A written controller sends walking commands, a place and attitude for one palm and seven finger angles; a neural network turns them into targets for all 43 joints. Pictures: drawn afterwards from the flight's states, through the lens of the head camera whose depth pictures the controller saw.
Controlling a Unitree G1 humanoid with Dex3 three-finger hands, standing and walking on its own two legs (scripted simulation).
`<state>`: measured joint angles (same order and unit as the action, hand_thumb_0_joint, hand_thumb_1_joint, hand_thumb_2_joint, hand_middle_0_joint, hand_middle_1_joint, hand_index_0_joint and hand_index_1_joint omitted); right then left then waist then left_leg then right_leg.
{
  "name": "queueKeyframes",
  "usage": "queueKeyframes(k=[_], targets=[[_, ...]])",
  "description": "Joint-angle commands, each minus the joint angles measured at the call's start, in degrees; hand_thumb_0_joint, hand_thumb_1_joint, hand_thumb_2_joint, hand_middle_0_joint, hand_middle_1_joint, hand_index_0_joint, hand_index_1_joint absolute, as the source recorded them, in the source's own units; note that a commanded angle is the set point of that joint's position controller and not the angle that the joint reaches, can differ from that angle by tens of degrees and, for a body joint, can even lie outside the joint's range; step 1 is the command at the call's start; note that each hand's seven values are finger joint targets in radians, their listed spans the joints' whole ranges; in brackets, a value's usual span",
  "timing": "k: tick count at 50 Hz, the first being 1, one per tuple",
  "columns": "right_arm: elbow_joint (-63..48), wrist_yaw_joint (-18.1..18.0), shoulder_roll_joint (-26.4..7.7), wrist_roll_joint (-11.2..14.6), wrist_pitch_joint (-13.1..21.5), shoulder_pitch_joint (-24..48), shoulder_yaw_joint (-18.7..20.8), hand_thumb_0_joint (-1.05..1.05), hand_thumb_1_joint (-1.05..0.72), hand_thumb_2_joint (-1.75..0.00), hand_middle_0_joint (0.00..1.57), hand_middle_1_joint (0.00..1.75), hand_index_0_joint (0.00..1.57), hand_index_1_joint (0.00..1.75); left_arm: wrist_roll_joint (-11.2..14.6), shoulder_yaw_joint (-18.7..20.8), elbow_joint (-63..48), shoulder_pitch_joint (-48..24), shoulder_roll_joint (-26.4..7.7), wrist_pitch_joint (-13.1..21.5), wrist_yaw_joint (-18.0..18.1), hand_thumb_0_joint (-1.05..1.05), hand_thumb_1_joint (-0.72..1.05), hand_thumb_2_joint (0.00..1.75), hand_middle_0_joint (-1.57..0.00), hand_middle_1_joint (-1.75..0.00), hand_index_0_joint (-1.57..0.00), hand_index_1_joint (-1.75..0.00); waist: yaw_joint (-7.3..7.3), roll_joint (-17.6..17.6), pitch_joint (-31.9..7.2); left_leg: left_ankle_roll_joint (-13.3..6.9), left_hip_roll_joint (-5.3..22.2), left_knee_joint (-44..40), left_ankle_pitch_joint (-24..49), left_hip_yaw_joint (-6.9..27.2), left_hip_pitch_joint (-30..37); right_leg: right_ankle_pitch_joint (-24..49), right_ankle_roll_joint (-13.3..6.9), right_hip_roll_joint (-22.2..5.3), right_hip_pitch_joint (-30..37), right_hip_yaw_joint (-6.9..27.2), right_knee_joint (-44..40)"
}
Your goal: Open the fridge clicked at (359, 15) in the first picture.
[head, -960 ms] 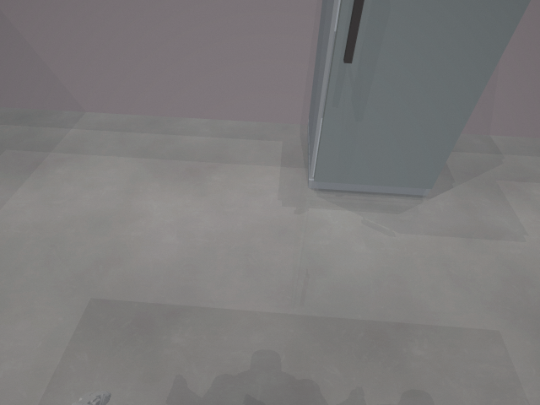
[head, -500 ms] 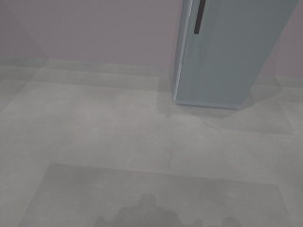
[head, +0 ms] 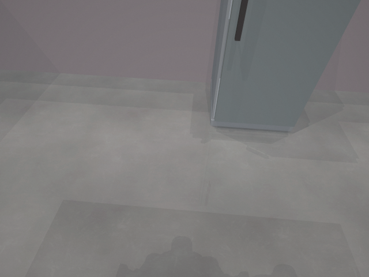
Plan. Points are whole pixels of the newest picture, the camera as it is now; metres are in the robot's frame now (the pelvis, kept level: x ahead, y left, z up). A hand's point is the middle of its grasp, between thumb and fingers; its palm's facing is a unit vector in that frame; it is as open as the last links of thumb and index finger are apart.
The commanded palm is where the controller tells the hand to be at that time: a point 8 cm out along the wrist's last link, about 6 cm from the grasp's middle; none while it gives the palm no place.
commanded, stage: look at it before walking up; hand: left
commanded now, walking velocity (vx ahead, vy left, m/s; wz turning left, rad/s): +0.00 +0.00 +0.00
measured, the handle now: out of the picture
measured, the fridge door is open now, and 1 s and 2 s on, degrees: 0 0 0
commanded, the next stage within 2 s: walk to a spot facing it in 0.48 s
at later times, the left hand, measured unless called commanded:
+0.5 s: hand out of the picture +0.09 +0.24 -0.16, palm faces -0.04 -0.94 -0.34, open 7.4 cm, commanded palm none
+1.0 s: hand out of the picture +0.07 +0.18 -0.18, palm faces -0.15 -0.95 -0.27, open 7.4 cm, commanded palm none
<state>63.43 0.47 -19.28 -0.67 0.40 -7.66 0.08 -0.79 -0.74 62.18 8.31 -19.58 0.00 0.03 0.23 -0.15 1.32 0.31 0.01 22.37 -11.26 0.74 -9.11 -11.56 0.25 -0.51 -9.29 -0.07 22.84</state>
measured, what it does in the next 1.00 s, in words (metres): stands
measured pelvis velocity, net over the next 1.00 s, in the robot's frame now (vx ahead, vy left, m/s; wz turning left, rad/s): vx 0.01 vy -0.03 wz -0.19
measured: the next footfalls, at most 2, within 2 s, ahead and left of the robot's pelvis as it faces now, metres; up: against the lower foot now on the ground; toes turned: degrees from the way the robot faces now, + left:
left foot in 1.44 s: +0.28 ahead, +0.07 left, +0.00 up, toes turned -21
right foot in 2.00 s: +0.40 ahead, -0.25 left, +0.00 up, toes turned -53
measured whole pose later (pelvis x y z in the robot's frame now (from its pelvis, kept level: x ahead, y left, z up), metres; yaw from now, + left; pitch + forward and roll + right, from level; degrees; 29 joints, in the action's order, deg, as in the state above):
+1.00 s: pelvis +0.01 -0.03 -0.03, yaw -11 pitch -1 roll +1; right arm 57.5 0.1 -14.1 -1.1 -3.0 -11.0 2.1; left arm -1.7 1.8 55.4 16.7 -13.0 -2.0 -1.3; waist -1.9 1.6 2.5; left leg 2.2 5.2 48.7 -28.8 -5.1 -18.6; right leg -21.3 -2.7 2.1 -17.8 -0.8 40.0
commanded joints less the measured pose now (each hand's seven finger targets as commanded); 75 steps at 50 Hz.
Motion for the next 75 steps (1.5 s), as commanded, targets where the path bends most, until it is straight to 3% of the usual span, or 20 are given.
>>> queueKeyframes(k=[1,30,34,38,41,44,46,47,48,49,50,52,55,67,70,71,72,73,74,75], targets=[[-3.47,-0.88,-11.93,0.14,1.52,3.32,2.19,0.00,-0.90,-0.90,0.20,0.30,0.20,0.30,0.10,2.53,-3.75,-2.38,-11.71,1.43,0.59,0.00,0.90,0.90,-0.20,-0.30,-0.20,-0.30,-0.27,-0.01,-1.62,-1.98,6.30,-4.57,3.03,5.80,-0.33,0.66,-1.91,-6.29,-0.88,6.47,-5.02],[-3.43,-1.19,-12.24,0.17,1.41,4.12,2.09,0.00,-0.90,-0.90,0.20,0.30,0.20,0.30,0.15,2.69,-3.74,-2.73,-12.06,1.56,0.62,0.00,0.90,0.90,-0.20,-0.30,-0.20,-0.30,-0.17,-0.05,-2.46,-1.47,6.89,-4.23,7.58,4.30,2.95,8.17,-2.13,-6.29,0.43,6.95,-5.19],[-3.71,-1.71,-5.19,0.02,0.02,-0.35,1.37,0.00,-0.90,-0.90,0.20,0.30,0.20,0.30,0.14,2.03,-4.42,0.74,-5.71,-0.85,0.85,0.00,0.90,0.90,-0.20,-0.30,-0.20,-0.30,0.13,0.00,-1.61,-0.37,7.55,-0.37,7.30,0.80,2.57,11.95,-1.34,-5.63,-3.46,7.80,-0.83],[-6.67,-2.19,-6.67,-0.03,-0.79,-1.35,2.96,0.00,-0.90,-0.90,0.20,0.30,0.20,0.30,-0.16,3.13,-7.41,1.60,-5.67,-2.00,0.42,0.00,0.90,0.90,-0.20,-0.30,-0.20,-0.30,0.35,1.61,-1.30,-1.66,10.17,0.75,5.19,1.28,1.96,11.08,-1.23,-3.08,-8.47,7.75,5.51],[-8.87,-2.36,-7.74,-0.14,-0.93,-0.47,4.09,0.00,-0.90,-0.90,0.20,0.30,0.20,0.30,-0.22,3.67,-9.19,3.10,-4.17,-2.45,-0.15,0.00,0.90,0.90,-0.20,-0.30,-0.20,-0.30,-0.18,6.62,-1.46,-4.64,15.24,-0.70,5.15,3.47,0.00,4.02,-0.29,-0.18,-11.07,4.57,15.30],[-10.45,-1.84,-8.27,-0.33,-0.43,1.01,4.63,0.00,-0.90,-0.90,0.20,0.30,0.20,0.30,-0.34,4.41,-10.36,5.91,-2.11,-2.68,-1.15,0.00,0.90,0.90,-0.20,-0.30,-0.20,-0.30,-1.43,11.27,-3.24,-9.33,21.71,-4.39,-5.28,6.24,-2.37,-18.02,0.37,-0.74,-10.17,0.88,25.31],[-11.53,-1.48,-7.81,-0.59,-0.72,4.54,4.76,0.00,-0.90,-0.90,0.20,0.30,0.20,0.30,-0.65,5.07,-9.19,11.78,-1.51,-2.16,-1.83,0.00,0.90,0.90,-0.20,-0.30,-0.20,-0.30,-5.45,7.79,-2.03,-5.61,18.41,3.48,-16.92,1.03,-11.80,-13.80,-0.36,-0.97,0.23,0.16,16.14],[-12.37,-1.08,-5.63,-0.44,-1.27,5.33,4.39,0.00,-0.90,-0.90,0.20,0.30,0.20,0.30,-1.07,5.64,-7.83,16.95,-3.66,-1.52,-1.67,0.00,0.90,0.90,-0.20,-0.30,-0.20,-0.30,-7.96,-3.37,-0.90,-1.63,11.53,17.20,-24.33,-4.28,-20.09,-16.43,-1.88,-2.48,5.44,6.25,5.01],[-15.01,-0.64,0.30,-0.01,-1.43,5.66,3.30,0.00,-0.90,-0.90,0.20,0.30,0.20,0.30,-1.77,6.88,-7.89,19.82,-9.69,-0.53,-0.49,0.00,0.90,0.90,-0.20,-0.30,-0.20,-0.30,-8.39,-24.67,3.36,3.00,1.02,39.30,-29.06,-9.73,-35.70,-28.90,-7.83,-17.37,5.58,36.26,-12.28],[-16.89,-0.45,-1.97,-0.62,-0.75,9.53,3.49,0.00,-0.90,-0.90,0.20,0.30,0.20,0.30,-0.57,6.61,-8.49,20.60,-9.48,-0.18,0.62,0.00,0.90,0.90,-0.20,-0.30,-0.20,-0.30,-8.45,-17.40,7.25,1.83,2.44,43.40,-22.51,-0.44,-36.06,-28.30,-10.22,-20.14,-0.78,43.25,-18.60],[-16.11,-0.06,-2.75,-0.44,-0.24,6.82,4.01,0.00,-0.90,-0.90,0.20,0.30,0.20,0.30,-0.52,6.58,-9.57,16.00,-8.10,0.39,0.72,0.00,0.90,0.90,-0.20,-0.30,-0.20,-0.30,-4.91,-12.48,7.66,1.20,4.97,43.51,-15.19,1.17,-34.51,-29.72,-11.01,-18.00,-1.50,38.22,-18.24],[-13.91,0.24,-2.15,-0.61,0.62,3.89,4.35,0.00,-0.90,-0.90,0.20,0.30,0.20,0.30,-0.34,5.81,-10.30,12.68,-4.60,1.67,0.50,0.00,0.90,0.90,-0.20,-0.30,-0.20,-0.30,-2.36,-4.61,4.88,1.71,6.09,43.36,-8.98,0.78,-30.54,-21.05,-10.95,-14.41,-1.94,32.29,-13.93],[-12.95,0.35,0.29,-0.76,0.66,1.47,4.30,0.00,-0.90,-0.90,0.20,0.30,0.20,0.30,-0.23,5.44,-9.55,14.39,-2.26,2.94,0.12,0.00,0.90,0.90,-0.20,-0.30,-0.20,-0.30,-1.27,-3.50,2.29,2.91,5.73,40.32,-3.08,-0.62,-28.19,-6.63,-10.45,-10.70,-0.01,23.46,-11.53],[-17.66,0.27,3.35,-0.05,2.57,8.37,3.85,0.00,-0.90,-0.90,0.20,0.30,0.20,0.30,-1.12,6.19,-7.00,19.58,-1.61,2.99,0.75,0.00,0.90,0.90,-0.20,-0.30,-0.20,-0.30,-4.62,-8.30,0.67,3.05,3.27,20.25,-6.29,-2.86,-24.99,9.02,-11.46,-10.05,7.44,24.05,-5.79],[-15.41,-0.43,2.18,0.18,3.51,0.19,4.04,0.00,-0.90,-0.90,0.20,0.30,0.20,0.30,-0.77,6.69,-8.32,14.59,-2.19,2.74,0.80,0.00,0.90,0.90,-0.20,-0.30,-0.20,-0.30,-0.10,-7.80,-1.01,1.91,1.42,6.48,-2.94,-3.64,-5.86,13.06,-8.66,-6.75,-1.89,21.37,2.14],[-12.90,-1.31,-0.31,0.14,3.86,-7.59,4.55,0.00,-0.90,-0.90,0.20,0.30,0.20,0.30,-0.36,6.75,-8.85,13.67,-1.03,2.80,0.52,0.00,0.90,0.90,-0.20,-0.30,-0.20,-0.30,3.02,-3.65,-4.53,0.93,2.88,2.12,-0.69,-2.36,8.81,14.06,-6.79,-2.70,-9.28,18.19,10.51],[-10.48,-1.94,-7.03,-0.38,4.08,-16.49,6.25,0.00,-0.90,-0.90,0.20,0.30,0.20,0.30,0.26,6.64,-9.42,14.39,1.90,2.66,-0.17,0.00,0.90,0.90,-0.20,-0.30,-0.20,-0.30,6.29,11.07,-11.01,-1.92,16.70,-0.30,-6.67,12.64,23.14,-2.25,-4.03,3.66,-20.23,11.19,26.01],[-9.82,-1.83,-9.91,-0.69,3.87,-21.02,6.46,0.00,-0.90,-0.90,0.20,0.30,0.20,0.30,0.27,6.21,-10.51,14.84,3.73,3.04,-0.66,0.00,0.90,0.90,-0.20,-0.30,-0.20,-0.30,5.93,19.82,-11.56,-6.36,29.71,-6.68,-8.33,28.61,24.67,-21.36,-1.24,5.69,-30.13,4.13,41.24],[-10.77,-1.72,-8.00,-0.68,3.17,-18.08,5.79,0.00,-0.90,-0.90,0.20,0.30,0.20,0.30,-0.26,6.58,-11.03,11.71,2.11,2.88,-0.71,0.00,0.90,0.90,-0.20,-0.30,-0.20,-0.30,5.57,11.75,-5.15,-8.79,30.83,-9.43,-12.85,29.21,15.32,-19.79,-1.42,1.48,-30.20,5.73,46.81],[-11.28,-1.69,-3.16,-0.70,3.36,-13.61,4.90,0.00,-0.90,-0.90,0.20,0.30,0.20,0.30,-0.76,6.89,-10.28,10.34,1.88,2.43,-0.85,0.00,0.90,0.90,-0.20,-0.30,-0.20,-0.30,3.20,8.54,-0.55,-6.65,26.82,-11.36,-15.03,23.55,7.91,-14.36,-0.99,-0.62,-30.37,5.26,49.92]])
